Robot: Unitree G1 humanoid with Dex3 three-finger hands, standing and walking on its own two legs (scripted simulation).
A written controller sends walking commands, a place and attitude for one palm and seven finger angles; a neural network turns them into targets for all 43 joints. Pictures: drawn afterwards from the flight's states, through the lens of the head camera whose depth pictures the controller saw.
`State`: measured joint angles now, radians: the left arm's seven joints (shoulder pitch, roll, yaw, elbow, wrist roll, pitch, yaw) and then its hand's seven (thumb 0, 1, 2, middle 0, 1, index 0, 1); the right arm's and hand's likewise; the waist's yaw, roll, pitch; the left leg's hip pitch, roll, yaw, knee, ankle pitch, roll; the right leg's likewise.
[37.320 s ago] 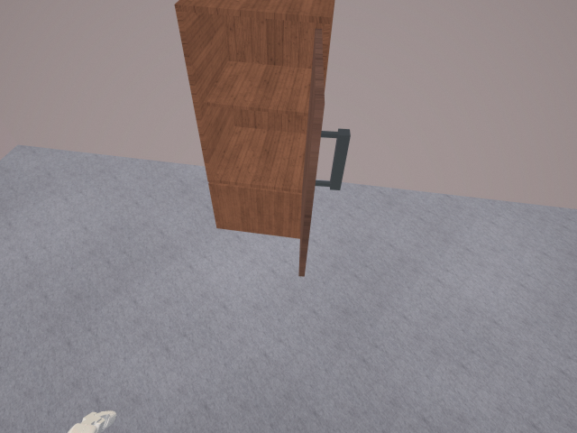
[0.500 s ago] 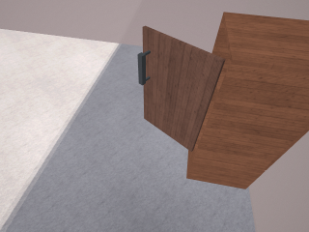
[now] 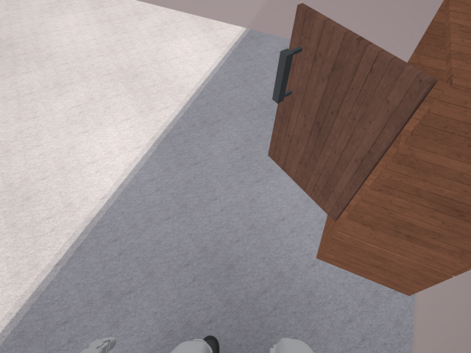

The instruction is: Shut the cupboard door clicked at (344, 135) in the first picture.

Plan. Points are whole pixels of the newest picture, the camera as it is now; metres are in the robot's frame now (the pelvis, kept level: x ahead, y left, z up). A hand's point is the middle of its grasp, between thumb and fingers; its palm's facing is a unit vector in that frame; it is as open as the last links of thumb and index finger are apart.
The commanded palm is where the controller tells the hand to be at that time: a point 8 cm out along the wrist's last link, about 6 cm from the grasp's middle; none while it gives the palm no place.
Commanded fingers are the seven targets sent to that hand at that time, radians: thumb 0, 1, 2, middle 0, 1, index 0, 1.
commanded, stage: walk to a spot facing it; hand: left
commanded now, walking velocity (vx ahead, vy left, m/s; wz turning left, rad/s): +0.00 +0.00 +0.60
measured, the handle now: (287, 75) +0.82 -0.12 -0.03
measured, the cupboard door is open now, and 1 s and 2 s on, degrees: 59 59 59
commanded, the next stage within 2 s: none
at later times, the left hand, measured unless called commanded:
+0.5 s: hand out of the picture -0.04 +0.15 -0.17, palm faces +0.38 -0.89 -0.26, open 7.4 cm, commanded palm none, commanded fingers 0.00 0.90 0.90 -0.20 -0.30 -0.20 -0.30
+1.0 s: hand out of the picture -0.03 +0.14 -0.14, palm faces +0.60 -0.74 -0.31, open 7.4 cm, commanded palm none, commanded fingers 0.00 0.90 0.90 -0.20 -0.30 -0.20 -0.30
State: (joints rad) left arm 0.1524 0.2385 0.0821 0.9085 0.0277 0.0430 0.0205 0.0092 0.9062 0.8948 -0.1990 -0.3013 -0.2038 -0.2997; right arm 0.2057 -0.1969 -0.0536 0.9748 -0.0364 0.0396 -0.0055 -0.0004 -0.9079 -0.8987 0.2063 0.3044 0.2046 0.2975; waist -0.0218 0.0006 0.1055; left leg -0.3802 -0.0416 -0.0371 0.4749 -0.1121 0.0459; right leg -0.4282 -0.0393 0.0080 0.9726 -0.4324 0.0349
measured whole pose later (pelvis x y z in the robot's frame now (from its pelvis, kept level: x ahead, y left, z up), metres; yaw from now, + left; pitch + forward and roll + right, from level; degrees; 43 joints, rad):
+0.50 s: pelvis +0.00 -0.05 +0.00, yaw +22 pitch +0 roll +2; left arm 0.26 0.20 0.06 0.89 0.04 0.01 0.02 0.01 0.90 0.89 -0.20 -0.30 -0.21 -0.30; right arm 0.13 -0.24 -0.07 0.91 -0.02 0.08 0.03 0.00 -0.91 -0.90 0.20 0.30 0.20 0.30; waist 0.01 -0.04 0.13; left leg -0.37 0.02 0.06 0.76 -0.42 -0.04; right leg -0.18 -0.14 -0.23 0.60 -0.40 0.01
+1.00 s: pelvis +0.02 -0.08 +0.00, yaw +38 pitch -1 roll +2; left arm 0.20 0.19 0.05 0.83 0.03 0.02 0.02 0.01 0.90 0.89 -0.20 -0.30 -0.21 -0.30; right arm 0.18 -0.26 -0.10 0.92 -0.03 0.08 0.02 0.00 -0.91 -0.90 0.21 0.30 0.20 0.30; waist -0.02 0.05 0.09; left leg -0.51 -0.03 -0.05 1.16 -0.44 -0.03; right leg -0.29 -0.09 -0.11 0.61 -0.31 -0.01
